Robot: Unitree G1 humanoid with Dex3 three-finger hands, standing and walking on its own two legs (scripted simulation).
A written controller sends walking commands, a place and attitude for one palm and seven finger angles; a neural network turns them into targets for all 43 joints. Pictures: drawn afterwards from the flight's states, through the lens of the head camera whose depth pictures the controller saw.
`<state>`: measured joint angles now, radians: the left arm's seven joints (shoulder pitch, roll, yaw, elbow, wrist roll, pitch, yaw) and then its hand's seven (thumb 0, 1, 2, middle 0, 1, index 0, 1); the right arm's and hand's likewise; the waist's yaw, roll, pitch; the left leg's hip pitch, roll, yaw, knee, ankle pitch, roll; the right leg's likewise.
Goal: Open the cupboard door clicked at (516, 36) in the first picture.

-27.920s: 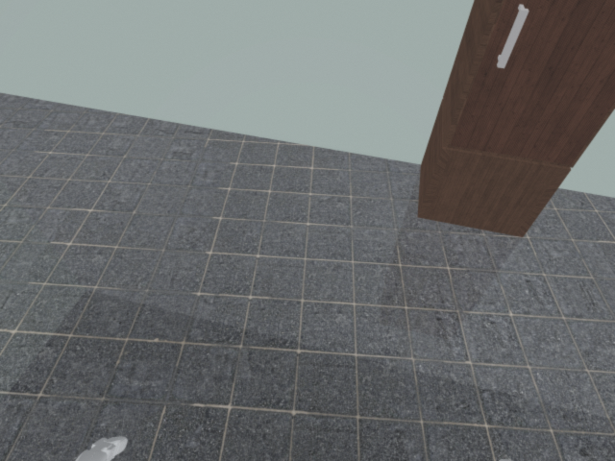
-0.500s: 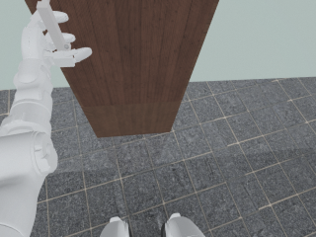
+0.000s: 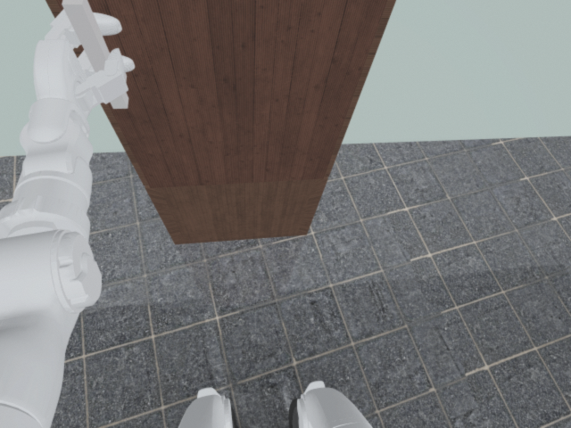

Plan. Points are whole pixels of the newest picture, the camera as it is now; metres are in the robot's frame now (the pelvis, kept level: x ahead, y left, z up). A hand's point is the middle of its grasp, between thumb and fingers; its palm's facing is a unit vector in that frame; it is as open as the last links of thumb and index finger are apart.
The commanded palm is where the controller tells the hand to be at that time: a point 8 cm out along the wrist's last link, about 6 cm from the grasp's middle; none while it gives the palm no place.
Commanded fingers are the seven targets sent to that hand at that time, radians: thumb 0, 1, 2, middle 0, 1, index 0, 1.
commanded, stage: pull the door open along its arc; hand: left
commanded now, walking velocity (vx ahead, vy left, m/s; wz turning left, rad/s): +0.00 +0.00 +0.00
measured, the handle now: (102, 48) +0.61 +0.18 +0.11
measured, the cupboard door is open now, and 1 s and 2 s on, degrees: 0 33 40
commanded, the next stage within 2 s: open thumb and fingers to let go in 1.08 s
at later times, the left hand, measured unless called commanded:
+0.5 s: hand (127, 131) +0.47 +0.14 +0.12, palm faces -0.02 -1.00 +0.03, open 6.0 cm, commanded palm +0.41 +0.20 +0.11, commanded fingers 0.00 0.90 0.90 -0.40 -1.35 -0.40 -1.35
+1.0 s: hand (202, 206) +0.36 +0.06 +0.12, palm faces +0.40 -0.92 +0.02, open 6.0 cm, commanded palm +0.29 +0.09 +0.11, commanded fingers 0.00 0.90 0.90 -0.40 -1.35 -0.40 -1.35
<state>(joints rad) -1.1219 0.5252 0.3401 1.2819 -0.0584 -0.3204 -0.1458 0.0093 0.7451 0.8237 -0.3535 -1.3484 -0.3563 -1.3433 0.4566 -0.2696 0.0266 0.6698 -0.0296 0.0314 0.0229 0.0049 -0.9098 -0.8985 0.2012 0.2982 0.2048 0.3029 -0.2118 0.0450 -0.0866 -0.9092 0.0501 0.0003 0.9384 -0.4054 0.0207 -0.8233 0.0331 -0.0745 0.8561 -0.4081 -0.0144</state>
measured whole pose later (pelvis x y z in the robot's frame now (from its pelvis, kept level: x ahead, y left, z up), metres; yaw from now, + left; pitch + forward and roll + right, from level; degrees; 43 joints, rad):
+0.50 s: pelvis +0.02 +0.00 +0.02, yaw -2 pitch +15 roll -2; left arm -0.57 0.28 0.29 0.75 -0.18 -0.27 -0.15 0.01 0.72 0.75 -0.35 -1.34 -0.33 -1.32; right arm 0.40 -0.26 0.00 0.56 0.02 0.07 0.03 0.01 -0.91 -0.90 0.20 0.30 0.20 0.30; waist -0.11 0.04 -0.14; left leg -0.67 0.06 0.06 0.81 -0.40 0.02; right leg -0.63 0.04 -0.01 0.76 -0.40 -0.01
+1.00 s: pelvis +0.01 -0.03 +0.03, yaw +2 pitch +7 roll +0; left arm -0.20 -0.11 -0.07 0.29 0.02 -0.12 0.54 0.00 0.73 0.79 -0.30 -1.31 -0.31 -1.31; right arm 0.25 -0.19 -0.01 0.59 -0.04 0.06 0.03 0.01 -0.91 -0.90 0.20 0.30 0.20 0.30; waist -0.02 0.04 -0.11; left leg -0.52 0.03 0.00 0.75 -0.36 -0.02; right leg -0.47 0.02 -0.07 0.75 -0.41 -0.05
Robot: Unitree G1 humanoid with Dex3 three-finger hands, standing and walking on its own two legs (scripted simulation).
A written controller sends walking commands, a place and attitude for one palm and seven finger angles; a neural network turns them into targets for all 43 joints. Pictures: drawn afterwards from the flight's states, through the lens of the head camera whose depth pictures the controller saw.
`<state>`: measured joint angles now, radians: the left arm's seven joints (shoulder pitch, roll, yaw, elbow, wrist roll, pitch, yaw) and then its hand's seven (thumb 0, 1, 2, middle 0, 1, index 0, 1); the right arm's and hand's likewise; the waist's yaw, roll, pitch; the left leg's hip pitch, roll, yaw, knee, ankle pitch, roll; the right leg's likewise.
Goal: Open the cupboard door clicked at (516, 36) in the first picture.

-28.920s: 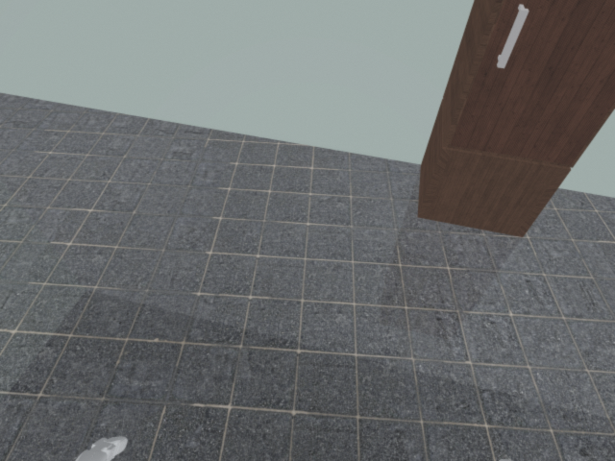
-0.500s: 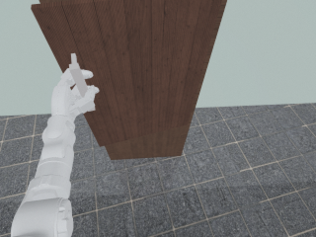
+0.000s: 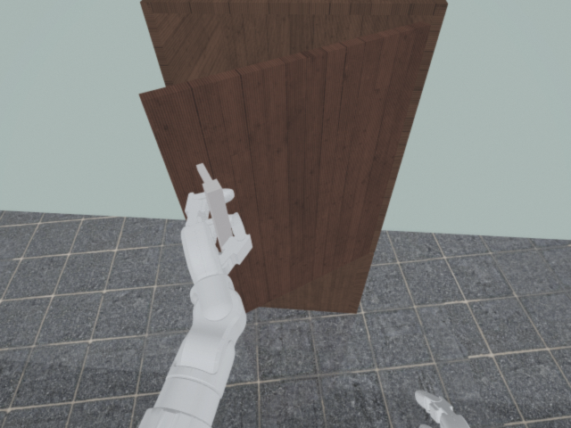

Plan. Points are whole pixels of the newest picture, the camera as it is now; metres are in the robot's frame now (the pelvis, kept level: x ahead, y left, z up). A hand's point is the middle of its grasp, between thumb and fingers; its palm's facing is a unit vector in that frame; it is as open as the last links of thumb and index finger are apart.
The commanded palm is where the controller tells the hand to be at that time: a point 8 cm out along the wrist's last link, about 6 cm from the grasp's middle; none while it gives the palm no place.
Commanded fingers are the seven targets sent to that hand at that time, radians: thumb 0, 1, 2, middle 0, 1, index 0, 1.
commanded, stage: pull the door open along its arc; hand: left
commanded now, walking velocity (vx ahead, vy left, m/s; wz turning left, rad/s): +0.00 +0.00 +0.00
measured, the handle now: (216, 214) +0.40 +0.12 +0.09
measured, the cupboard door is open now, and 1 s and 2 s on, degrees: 33 40 42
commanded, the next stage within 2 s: open thumb and fingers to let go in 0.08 s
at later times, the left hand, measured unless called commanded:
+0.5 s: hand (257, 257) +0.33 +0.05 +0.09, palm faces +0.34 -0.94 -0.01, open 8.3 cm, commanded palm +0.28 +0.10 +0.08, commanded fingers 0.00 -0.29 0.39 -0.31 -1.22 -0.31 -1.22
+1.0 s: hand (264, 263) +0.32 +0.04 +0.09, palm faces +0.28 -0.96 -0.01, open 15.1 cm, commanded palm +0.27 +0.10 +0.08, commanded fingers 0.00 -0.50 0.30 -0.15 -0.30 -0.15 -0.30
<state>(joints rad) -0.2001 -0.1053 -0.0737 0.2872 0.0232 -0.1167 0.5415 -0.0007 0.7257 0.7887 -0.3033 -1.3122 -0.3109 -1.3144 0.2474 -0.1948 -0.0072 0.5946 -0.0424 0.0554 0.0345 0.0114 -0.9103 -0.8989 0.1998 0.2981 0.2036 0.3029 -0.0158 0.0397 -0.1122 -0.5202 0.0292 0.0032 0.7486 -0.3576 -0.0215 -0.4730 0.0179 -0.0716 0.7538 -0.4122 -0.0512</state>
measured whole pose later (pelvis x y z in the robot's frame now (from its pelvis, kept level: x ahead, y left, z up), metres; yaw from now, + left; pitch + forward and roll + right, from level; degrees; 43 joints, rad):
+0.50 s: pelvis +0.00 -0.01 +0.00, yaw +1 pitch +6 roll +1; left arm -0.09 -0.12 -0.19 0.20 0.04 -0.10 0.55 0.01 0.32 0.65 -0.35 -1.29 -0.36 -1.28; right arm 0.17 -0.18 0.00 0.60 -0.05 0.08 0.00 0.01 -0.91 -0.90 0.20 0.30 0.20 0.30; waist 0.00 0.04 -0.09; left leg -0.47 0.02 -0.01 0.72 -0.35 -0.03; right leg -0.43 0.01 -0.09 0.75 -0.42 -0.06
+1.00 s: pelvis -0.01 +0.00 +0.00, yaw +0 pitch +5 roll +0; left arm -0.10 -0.12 -0.24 0.20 0.05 -0.08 0.57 -0.01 -0.49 0.31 -0.25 -0.69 -0.25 -0.70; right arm 0.19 -0.18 0.00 0.61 -0.05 0.07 0.00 0.01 -0.91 -0.90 0.20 0.30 0.20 0.30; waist -0.01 0.04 -0.08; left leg -0.48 0.02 0.00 0.76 -0.35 -0.02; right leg -0.44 0.01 -0.07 0.77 -0.41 -0.05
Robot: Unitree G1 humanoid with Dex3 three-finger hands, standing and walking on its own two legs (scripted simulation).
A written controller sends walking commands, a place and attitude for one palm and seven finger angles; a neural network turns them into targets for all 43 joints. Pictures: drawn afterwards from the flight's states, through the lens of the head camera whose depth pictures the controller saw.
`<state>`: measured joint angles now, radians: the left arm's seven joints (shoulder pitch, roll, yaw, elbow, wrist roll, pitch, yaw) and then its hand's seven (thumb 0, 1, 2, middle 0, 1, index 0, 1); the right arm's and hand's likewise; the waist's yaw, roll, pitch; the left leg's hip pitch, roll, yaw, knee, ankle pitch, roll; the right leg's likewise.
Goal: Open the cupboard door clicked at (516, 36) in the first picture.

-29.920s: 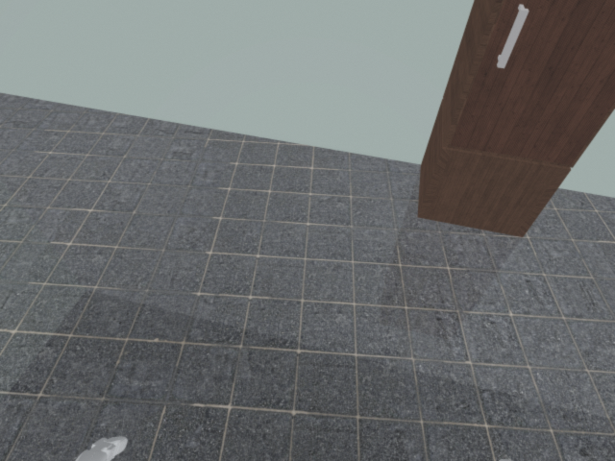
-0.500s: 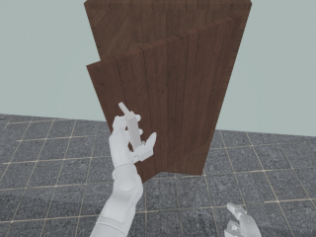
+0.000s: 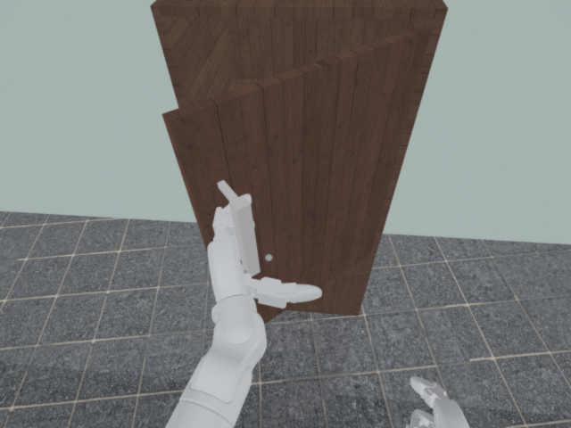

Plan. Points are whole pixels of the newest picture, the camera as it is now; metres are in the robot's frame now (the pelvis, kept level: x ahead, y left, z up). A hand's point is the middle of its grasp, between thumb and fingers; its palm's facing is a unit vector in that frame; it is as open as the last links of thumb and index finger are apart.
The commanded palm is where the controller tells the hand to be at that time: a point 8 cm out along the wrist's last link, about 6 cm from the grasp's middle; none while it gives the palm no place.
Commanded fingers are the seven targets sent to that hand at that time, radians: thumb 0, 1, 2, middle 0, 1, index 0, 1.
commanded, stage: slide the hand sideways off the handle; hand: left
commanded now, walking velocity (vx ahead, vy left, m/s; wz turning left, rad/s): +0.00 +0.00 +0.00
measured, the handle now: (239, 231) +0.37 +0.09 +0.09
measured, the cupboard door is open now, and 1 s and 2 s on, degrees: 40 42 42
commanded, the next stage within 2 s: draw the hand back to the body in 1.30 s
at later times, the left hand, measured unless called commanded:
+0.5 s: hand (253, 289) +0.28 +0.06 +0.09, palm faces -0.13 -0.99 +0.03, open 16.3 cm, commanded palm +0.25 +0.12 +0.08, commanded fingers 0.00 -0.50 0.30 -0.15 -0.30 -0.15 -0.30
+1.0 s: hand (208, 314) +0.24 +0.11 +0.08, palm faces -0.07 -1.00 -0.02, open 16.3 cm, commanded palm +0.22 +0.17 +0.08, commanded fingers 0.00 -0.50 0.30 -0.15 -0.30 -0.15 -0.30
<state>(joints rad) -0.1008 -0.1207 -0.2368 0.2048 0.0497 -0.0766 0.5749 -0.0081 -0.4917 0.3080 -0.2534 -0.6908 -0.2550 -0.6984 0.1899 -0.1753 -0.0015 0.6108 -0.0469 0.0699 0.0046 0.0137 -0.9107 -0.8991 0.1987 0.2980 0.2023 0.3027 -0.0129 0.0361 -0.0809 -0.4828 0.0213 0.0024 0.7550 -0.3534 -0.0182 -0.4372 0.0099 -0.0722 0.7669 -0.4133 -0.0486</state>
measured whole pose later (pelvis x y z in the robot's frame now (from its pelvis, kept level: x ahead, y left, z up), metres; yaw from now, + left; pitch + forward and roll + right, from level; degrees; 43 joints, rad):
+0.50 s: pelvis -0.01 +0.01 +0.00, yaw -1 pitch +3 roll +1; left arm 0.03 0.02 -0.20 0.11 -0.08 -0.20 0.07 -0.01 -0.50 0.30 -0.16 -0.31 -0.15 -0.31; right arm 0.23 -0.20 0.03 0.55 0.01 -0.02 0.00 0.01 -0.91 -0.90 0.20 0.30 0.20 0.30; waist 0.00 0.03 -0.05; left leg -0.45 0.01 0.02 0.73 -0.33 0.00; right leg -0.42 0.00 -0.05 0.76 -0.39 -0.03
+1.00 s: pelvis +0.00 +0.01 +0.00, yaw -1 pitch +4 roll +0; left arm 0.27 0.12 -0.08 -0.11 -0.14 -0.19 -0.06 -0.01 -0.50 0.30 -0.17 -0.31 -0.16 -0.30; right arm 0.22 -0.22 0.03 0.52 0.02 -0.07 -0.02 0.02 -0.91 -0.90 0.20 0.30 0.20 0.30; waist 0.01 0.04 -0.06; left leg -0.47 0.02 0.01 0.76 -0.36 -0.01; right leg -0.43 0.01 -0.06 0.77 -0.42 -0.04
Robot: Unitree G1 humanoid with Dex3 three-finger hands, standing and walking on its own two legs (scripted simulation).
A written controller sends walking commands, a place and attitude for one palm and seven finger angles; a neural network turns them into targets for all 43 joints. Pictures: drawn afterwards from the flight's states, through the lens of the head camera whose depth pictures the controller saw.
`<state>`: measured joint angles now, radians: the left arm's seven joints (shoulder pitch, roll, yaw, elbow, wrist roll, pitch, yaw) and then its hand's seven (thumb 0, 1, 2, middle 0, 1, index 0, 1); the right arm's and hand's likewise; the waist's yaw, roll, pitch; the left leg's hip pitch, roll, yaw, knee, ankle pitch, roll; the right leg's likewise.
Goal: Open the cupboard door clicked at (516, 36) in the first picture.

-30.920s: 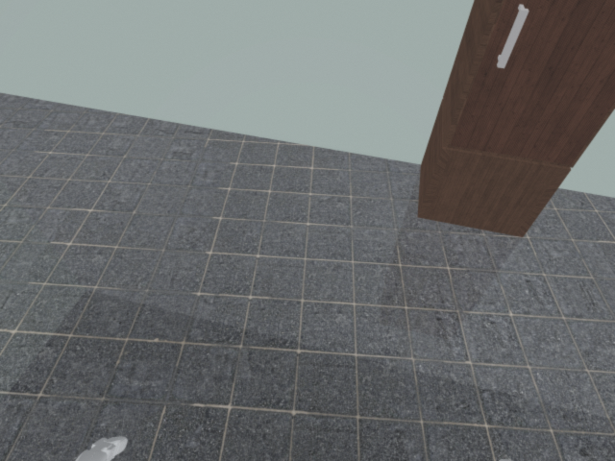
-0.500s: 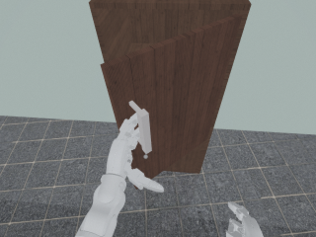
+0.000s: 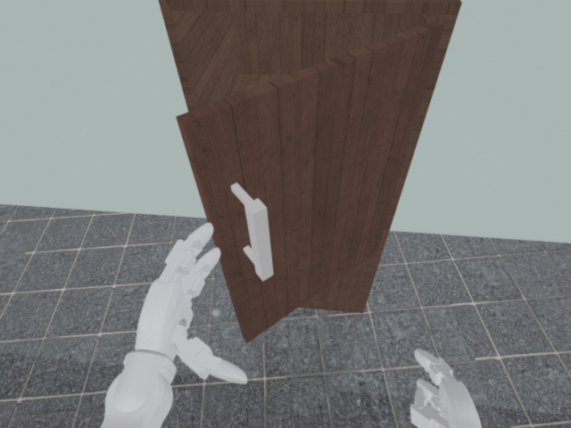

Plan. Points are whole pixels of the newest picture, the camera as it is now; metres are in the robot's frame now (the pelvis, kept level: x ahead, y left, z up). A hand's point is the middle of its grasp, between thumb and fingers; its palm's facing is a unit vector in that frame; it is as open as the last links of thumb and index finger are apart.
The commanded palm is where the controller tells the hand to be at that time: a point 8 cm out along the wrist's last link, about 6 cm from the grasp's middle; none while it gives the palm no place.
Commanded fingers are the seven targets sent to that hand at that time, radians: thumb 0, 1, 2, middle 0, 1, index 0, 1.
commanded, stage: slide the hand sideways off the handle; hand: left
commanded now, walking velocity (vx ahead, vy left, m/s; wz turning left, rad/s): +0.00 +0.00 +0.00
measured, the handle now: (252, 234) +0.36 +0.07 +0.09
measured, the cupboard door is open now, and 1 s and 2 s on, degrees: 42 42 42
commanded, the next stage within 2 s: draw the hand back to the body in 0.30 s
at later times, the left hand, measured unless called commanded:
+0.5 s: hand (175, 335) +0.21 +0.15 +0.09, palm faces -0.06 -1.00 -0.03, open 16.3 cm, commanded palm +0.19 +0.21 +0.10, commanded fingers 0.00 -0.50 0.30 -0.15 -0.30 -0.15 -0.30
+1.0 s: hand (102, 325) +0.20 +0.21 +0.13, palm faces +0.12 -0.98 -0.18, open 15.8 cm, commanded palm +0.17 +0.26 +0.14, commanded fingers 0.00 -0.12 0.47 -0.16 -0.30 -0.16 -0.30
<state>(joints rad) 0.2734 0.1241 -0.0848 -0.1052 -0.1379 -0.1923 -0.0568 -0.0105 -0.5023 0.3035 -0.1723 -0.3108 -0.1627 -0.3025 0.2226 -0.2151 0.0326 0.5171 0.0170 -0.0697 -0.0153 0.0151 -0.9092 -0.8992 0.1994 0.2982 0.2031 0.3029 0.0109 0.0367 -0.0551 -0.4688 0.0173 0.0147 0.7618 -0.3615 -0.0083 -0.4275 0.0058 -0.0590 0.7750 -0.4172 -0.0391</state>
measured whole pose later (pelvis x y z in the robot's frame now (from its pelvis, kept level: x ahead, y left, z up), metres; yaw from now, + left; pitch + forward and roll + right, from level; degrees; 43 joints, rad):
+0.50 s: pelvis -0.01 +0.00 -0.01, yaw +1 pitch +5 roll -1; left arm 0.37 0.20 0.03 -0.19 -0.23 -0.23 -0.19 -0.01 -0.50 0.30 -0.15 -0.30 -0.15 -0.30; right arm 0.23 -0.24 0.03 0.52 0.03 -0.15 -0.05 0.02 -0.91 -0.90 0.20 0.30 0.20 0.30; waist 0.01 0.05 -0.06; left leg -0.54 0.02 -0.01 0.84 -0.39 -0.01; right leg -0.47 0.01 -0.09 0.83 -0.44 -0.04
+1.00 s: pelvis +0.00 +0.02 +0.01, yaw +1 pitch +0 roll -1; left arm 0.43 0.28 0.13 -0.36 -0.17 -0.07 -0.08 -0.01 -0.40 0.35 -0.16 -0.30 -0.16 -0.30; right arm 0.22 -0.23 0.06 0.55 0.03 -0.18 -0.10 0.02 -0.91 -0.90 0.20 0.30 0.20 0.30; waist 0.05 0.05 -0.04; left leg -0.38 0.01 0.00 0.71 -0.34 0.02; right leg -0.30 0.00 -0.07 0.66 -0.37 -0.01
